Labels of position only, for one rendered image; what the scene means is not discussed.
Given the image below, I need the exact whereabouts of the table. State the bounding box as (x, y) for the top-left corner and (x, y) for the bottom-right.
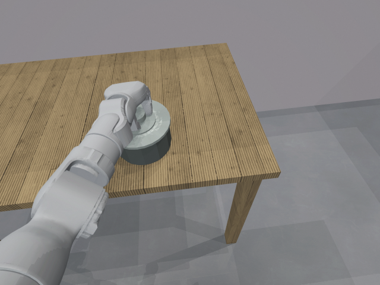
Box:
(0, 43), (281, 244)

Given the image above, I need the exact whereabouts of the left robot hand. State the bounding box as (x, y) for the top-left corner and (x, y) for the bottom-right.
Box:
(104, 81), (153, 131)

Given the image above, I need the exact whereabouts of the lid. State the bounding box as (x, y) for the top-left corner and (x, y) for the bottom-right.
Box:
(124, 100), (171, 150)

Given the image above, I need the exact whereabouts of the robot left forearm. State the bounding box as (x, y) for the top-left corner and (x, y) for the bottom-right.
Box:
(31, 92), (137, 218)

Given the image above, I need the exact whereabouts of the knob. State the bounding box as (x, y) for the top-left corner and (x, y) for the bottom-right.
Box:
(135, 107), (146, 124)

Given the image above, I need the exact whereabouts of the pot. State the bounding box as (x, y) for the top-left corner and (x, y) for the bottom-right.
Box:
(121, 128), (172, 165)

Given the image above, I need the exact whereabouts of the robot left upper arm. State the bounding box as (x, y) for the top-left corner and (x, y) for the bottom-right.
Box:
(0, 170), (109, 285)

